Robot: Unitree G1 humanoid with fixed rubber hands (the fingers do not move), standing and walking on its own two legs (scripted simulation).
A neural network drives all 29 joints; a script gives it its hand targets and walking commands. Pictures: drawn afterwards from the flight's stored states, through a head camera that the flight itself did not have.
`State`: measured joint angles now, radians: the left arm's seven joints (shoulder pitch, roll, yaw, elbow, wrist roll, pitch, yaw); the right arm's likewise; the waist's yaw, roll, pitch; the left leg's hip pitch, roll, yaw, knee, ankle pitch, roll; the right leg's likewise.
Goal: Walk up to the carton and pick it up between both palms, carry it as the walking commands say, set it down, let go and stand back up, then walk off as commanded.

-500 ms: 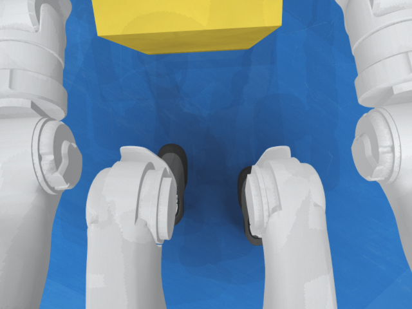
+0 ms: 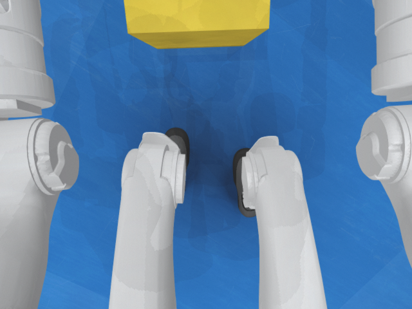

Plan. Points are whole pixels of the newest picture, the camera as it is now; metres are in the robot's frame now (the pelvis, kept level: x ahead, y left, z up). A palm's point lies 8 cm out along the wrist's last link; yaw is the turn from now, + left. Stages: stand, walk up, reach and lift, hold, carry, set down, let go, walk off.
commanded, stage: set down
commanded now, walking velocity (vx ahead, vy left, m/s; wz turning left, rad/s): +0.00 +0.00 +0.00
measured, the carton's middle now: out of the picture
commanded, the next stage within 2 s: let go in 0.72 s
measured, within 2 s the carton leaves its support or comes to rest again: neither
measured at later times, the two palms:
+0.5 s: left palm out of the picture +0.58 +0.25 +0.05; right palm out of the picture +0.61 -0.14 +0.04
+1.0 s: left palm out of the picture +0.52 +0.25 +0.10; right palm out of the picture +0.54 -0.17 +0.09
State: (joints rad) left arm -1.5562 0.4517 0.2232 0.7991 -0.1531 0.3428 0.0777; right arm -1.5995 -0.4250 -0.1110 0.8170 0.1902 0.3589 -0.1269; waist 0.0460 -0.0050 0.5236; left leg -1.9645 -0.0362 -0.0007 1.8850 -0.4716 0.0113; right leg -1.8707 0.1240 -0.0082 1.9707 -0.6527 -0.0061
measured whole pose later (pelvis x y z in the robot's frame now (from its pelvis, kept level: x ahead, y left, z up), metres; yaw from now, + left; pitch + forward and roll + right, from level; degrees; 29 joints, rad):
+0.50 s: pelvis +0.00 +0.00 +0.15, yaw +1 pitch +29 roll -1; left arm -1.55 0.46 0.25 0.81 -0.12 0.39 0.06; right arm -1.58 -0.43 -0.17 0.84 0.15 0.39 -0.08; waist 0.04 0.00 0.52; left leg -1.51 -0.05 -0.02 1.31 -0.31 0.01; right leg -1.44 0.10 0.03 1.39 -0.46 0.00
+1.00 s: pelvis +0.04 +0.00 +0.24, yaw +1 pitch +25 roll -1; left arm -1.13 0.34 0.26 0.63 0.05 0.27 0.00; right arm -1.11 -0.31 -0.22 0.63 -0.02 0.29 -0.08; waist 0.03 0.00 0.53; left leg -1.11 -0.05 -0.04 0.88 -0.20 0.01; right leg -1.04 0.09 0.06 0.95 -0.34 -0.01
